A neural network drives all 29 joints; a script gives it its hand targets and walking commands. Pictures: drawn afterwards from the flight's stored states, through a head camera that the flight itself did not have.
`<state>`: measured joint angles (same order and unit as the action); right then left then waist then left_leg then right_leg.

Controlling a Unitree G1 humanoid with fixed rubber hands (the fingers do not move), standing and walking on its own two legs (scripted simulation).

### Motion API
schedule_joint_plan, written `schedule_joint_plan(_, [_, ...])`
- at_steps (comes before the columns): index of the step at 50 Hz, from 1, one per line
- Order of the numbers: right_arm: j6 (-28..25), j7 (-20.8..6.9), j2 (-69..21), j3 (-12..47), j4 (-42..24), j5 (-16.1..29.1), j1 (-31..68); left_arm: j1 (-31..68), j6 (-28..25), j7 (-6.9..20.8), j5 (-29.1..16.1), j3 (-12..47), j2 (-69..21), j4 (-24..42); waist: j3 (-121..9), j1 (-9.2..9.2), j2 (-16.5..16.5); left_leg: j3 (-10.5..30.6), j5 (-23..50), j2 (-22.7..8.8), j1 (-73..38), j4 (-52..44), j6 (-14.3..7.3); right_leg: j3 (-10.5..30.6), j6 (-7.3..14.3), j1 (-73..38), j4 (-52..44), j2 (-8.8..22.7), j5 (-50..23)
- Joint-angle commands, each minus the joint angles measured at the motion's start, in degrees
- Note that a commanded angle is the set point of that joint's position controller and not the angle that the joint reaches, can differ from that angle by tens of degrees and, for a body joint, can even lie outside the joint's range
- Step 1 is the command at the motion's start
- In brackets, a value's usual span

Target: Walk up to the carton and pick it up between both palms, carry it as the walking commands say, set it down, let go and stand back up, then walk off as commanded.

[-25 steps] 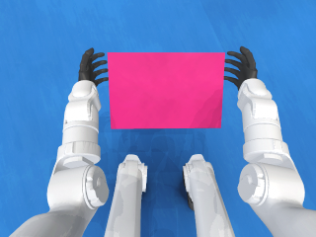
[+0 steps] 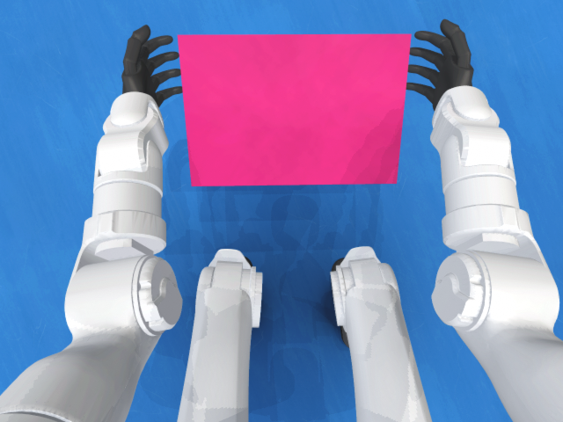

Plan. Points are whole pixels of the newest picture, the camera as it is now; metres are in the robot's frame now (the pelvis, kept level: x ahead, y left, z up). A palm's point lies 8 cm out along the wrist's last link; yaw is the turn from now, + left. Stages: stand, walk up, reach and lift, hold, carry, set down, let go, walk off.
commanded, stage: set down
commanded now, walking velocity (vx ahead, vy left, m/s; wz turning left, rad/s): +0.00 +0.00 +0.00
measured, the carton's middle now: (292, 113) +0.51 +0.00 -0.21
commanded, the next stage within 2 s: none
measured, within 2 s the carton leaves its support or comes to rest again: neither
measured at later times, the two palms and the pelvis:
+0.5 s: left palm (170, 105) +0.53 +0.19 -0.20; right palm (420, 100) +0.53 -0.19 -0.20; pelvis +0.00 +0.00 -0.06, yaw +0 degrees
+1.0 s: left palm (181, 112) +0.53 +0.19 -0.26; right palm (406, 107) +0.53 -0.19 -0.26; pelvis +0.01 +0.00 -0.08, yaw +0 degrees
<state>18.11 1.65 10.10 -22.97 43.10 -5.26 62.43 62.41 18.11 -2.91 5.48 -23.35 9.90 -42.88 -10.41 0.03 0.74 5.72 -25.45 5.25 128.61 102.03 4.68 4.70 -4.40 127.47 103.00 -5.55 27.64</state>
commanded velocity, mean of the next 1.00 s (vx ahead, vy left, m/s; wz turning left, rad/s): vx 0.00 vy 0.00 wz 0.00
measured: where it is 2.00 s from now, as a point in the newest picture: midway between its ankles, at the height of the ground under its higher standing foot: (293, 317)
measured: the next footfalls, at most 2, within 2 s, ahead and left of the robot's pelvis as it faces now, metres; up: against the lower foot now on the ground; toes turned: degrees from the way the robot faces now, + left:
none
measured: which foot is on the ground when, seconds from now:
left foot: down 0.00-1.00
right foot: down 0.00-1.00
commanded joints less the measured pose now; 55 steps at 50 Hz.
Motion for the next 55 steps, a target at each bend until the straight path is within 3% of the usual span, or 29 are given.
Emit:
schedule_joint_plan(1, [-1.1, -16.4, -50.2, 26.6, -3.0, 8.4, 34.9, 35.3, -1.3, 16.6, -8.7, 26.5, -50.1, 2.8, -60.3, 0.53, -0.3, -12.3, 10.0, 1.5, -34.0, -5.8, -2.1, -11.2, 2.7, -32.4, -7.8, -1.3, -11.2])
schedule_joint_plan(25, [-5.3, -14.2, -42.5, 28.0, -1.5, 12.3, 40.6, 41.7, -5.4, 14.1, -11.6, 28.4, -43.7, 1.1, -55.8, 0.55, 0.2, -11.9, 13.4, 0.3, -31.2, 6.6, -2.4, -11.1, 2.6, -26.7, 4.5, -0.5, -13.4])
schedule_joint_plan(30, [-6.6, -13.3, -41.1, 28.7, -1.6, 13.1, 42.6, 43.6, -6.9, 13.4, -13.0, 28.6, -41.9, 1.3, -51.8, 0.54, -1.1, -11.2, 14.3, 0.2, -29.6, 8.6, -2.7, -10.5, 2.6, -25.7, 6.4, -0.4, -14.3])
schedule_joint_plan(43, [-9.0, -12.6, -36.1, 25.9, 5.9, 12.7, 43.1, 44.1, -9.5, 12.5, -12.9, 25.9, -35.8, -4.8, -36.6, 0.20, -0.5, -9.7, 13.9, -0.3, -25.5, 12.4, -3.1, -8.7, 3.2, -20.6, 9.8, -0.1, -13.4])
schedule_joint_plan(49, [-10.6, -11.7, -35.9, 28.1, 4.3, 15.4, 45.8, 46.7, -11.0, 11.9, -15.6, 28.1, -35.5, -3.8, -39.7, 0.28, -0.2, -9.5, 17.3, -0.3, -28.4, 14.5, -3.1, -8.3, 3.3, -23.9, 12.0, 0.0, -17.1])
schedule_joint_plan(55, [-10.8, -11.6, -36.1, 27.5, 6.5, 14.9, 44.8, 48.0, -11.9, 11.8, -16.9, 28.6, -35.4, -4.7, -37.1, 1.18, 0.5, -9.3, 16.8, -0.1, -28.1, 15.1, -3.0, -8.3, 3.5, -23.5, 12.7, 0.3, -17.0])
